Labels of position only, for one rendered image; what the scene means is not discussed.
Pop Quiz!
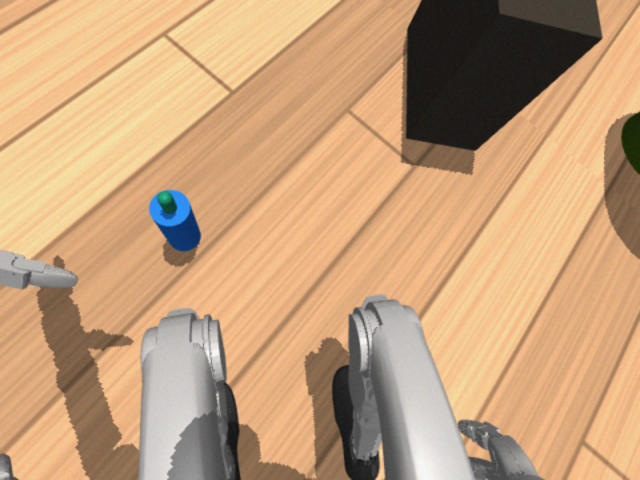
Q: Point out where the right robot foot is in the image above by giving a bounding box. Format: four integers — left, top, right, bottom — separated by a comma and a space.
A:
332, 365, 380, 480

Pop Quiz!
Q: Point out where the left robot foot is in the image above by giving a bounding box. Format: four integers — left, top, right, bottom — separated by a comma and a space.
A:
224, 382, 241, 480

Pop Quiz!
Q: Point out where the right robot hand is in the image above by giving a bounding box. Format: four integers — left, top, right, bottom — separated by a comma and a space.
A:
458, 420, 538, 480

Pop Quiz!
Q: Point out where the left robot hand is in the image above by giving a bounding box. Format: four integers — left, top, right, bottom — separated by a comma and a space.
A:
0, 250, 78, 289

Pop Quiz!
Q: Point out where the left robot arm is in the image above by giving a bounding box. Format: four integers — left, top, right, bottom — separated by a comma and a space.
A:
0, 453, 19, 480

